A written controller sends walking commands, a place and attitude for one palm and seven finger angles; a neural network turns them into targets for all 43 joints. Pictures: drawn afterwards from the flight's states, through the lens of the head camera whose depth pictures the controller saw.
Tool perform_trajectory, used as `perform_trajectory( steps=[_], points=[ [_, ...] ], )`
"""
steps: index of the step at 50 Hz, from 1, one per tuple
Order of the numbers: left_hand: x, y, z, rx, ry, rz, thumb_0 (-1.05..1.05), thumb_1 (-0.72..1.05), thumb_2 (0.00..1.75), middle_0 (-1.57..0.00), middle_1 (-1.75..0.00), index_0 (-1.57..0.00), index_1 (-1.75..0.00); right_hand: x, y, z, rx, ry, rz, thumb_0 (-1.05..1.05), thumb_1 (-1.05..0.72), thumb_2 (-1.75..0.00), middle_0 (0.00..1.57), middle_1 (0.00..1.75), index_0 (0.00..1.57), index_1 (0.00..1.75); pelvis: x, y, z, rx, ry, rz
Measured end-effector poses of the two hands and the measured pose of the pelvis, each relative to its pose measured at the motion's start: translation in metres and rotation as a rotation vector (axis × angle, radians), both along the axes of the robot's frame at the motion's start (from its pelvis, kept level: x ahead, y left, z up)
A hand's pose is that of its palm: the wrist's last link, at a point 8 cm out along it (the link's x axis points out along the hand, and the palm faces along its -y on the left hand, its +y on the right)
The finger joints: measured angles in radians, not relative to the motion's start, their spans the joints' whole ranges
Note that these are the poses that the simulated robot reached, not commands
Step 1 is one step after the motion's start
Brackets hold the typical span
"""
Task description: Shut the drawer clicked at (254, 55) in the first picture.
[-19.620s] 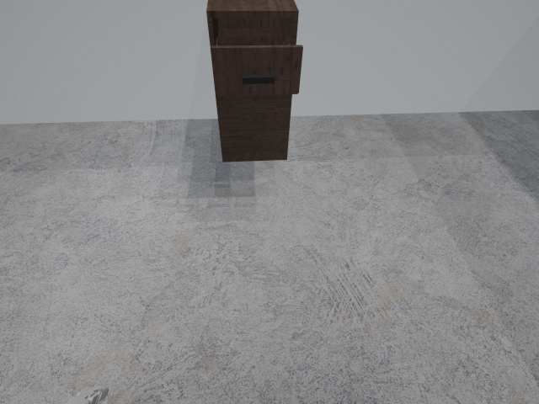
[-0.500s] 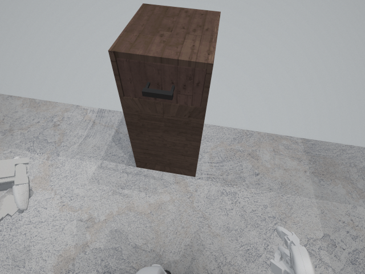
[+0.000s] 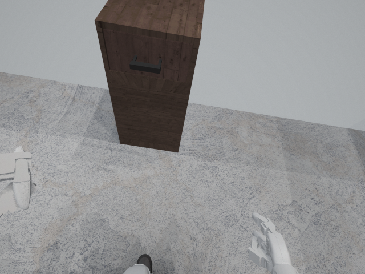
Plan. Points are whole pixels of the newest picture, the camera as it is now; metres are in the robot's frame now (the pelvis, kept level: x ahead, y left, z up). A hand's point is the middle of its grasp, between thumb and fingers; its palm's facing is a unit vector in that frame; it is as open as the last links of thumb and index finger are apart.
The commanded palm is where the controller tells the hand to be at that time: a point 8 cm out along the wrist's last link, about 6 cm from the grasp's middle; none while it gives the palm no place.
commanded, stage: stop stepping back and stand still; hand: left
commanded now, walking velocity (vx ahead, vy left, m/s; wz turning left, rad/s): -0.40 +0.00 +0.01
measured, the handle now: (146, 63) +0.83 +0.20 -0.09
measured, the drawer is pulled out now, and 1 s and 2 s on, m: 0.00 0.00 0.00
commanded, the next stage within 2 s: let the arm hang, fingers relaxed in 0.92 s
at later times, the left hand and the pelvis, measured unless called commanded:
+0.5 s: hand out of the picture +0.09 +0.21 +0.14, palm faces +0.42 -0.83 -0.37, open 3.3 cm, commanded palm +0.02 +0.25 +0.18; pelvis -0.10 -0.03 -0.01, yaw +1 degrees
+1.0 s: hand out of the picture +0.07 +0.21 +0.17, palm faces +0.38 -0.81 -0.45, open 3.3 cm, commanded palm none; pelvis -0.12 -0.03 -0.01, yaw +2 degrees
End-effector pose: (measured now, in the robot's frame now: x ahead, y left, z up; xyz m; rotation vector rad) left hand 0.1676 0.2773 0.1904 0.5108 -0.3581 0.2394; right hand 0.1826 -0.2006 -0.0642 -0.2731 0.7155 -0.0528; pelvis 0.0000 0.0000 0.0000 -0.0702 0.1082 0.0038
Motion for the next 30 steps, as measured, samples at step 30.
perform_trajectory(
  steps=[30],
  points=[
    [-0.13, -0.041, -0.002, 0.025, 0.033, 0.082, 0.02, 0.88, 0.9, -1.41, -1.6, -1.41, -1.6, -0.14, -0.074, -0.007, 0.008, -0.073, -0.129, 0.01, -0.91, -0.9, 0.19, 0.3, 0.2, 0.3, -0.111, -0.035, -0.009, 0.088, -0.113, 0.014]
  ],
)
